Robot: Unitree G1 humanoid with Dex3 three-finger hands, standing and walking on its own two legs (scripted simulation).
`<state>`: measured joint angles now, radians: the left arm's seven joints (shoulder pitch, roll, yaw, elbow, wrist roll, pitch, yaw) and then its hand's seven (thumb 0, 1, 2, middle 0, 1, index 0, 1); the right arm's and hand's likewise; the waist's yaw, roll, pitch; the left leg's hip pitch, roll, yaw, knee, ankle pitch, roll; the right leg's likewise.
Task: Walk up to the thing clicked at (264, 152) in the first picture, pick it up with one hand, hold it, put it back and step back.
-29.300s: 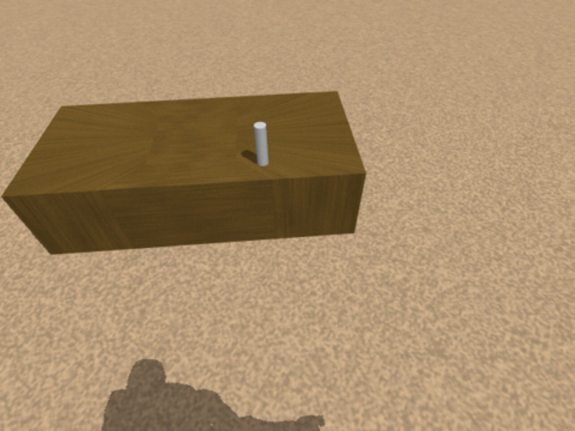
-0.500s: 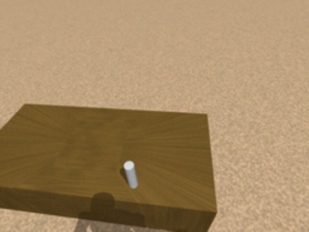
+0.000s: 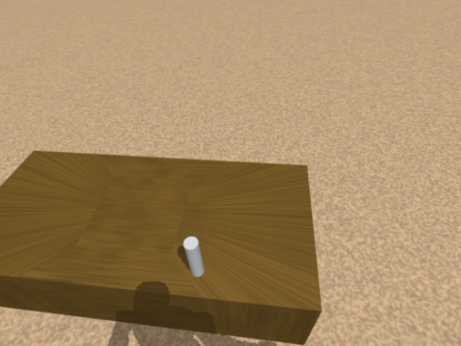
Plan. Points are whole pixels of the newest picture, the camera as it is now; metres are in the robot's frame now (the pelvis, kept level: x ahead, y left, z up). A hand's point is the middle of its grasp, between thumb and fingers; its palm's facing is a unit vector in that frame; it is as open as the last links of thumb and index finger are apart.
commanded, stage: home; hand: left
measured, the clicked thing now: (194, 257) +0.47 +0.16 -0.33
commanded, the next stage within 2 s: stand in 0.48 s
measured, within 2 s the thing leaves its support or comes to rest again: neither
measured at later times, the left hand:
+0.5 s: hand out of the picture +0.08 +0.24 -0.15, palm faces -0.01 -0.93 -0.36, open 17.6 cm
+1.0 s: hand out of the picture +0.10 +0.23 -0.15, palm faces -0.01 -0.93 -0.36, open 10.0 cm
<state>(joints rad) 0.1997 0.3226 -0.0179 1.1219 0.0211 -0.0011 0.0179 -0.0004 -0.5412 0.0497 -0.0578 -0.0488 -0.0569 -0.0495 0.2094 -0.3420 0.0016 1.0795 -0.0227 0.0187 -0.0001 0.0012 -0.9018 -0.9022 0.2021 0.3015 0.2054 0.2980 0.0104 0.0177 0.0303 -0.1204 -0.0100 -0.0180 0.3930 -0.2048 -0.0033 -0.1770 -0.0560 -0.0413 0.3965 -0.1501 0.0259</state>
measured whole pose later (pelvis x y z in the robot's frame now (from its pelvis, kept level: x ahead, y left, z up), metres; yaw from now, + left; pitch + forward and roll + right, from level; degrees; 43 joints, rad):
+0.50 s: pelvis +0.02 -0.01 +0.00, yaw +0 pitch -3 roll +0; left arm 0.13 0.33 -0.01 1.14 0.01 -0.01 0.01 0.00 -0.57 0.04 -0.05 -0.04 -0.05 -0.05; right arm 0.15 -0.35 0.01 1.11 -0.02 0.01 0.00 0.00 -0.90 -0.90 0.20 0.30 0.21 0.30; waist 0.01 0.03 0.04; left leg -0.08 0.00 -0.02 0.33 -0.20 -0.01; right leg -0.15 -0.04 -0.05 0.35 -0.15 0.02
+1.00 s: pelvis +0.03 -0.02 +0.00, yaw +0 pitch -3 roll +0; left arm 0.11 0.33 0.00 1.14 0.01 -0.01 0.01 0.00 0.44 0.78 -0.20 -0.28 -0.20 -0.28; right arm 0.13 -0.35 0.00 1.11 -0.02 0.01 0.00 0.00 -0.90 -0.90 0.20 0.30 0.21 0.30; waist 0.00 0.03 0.04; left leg -0.06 0.02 -0.03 0.31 -0.20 -0.03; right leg -0.13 -0.03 -0.06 0.34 -0.16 0.00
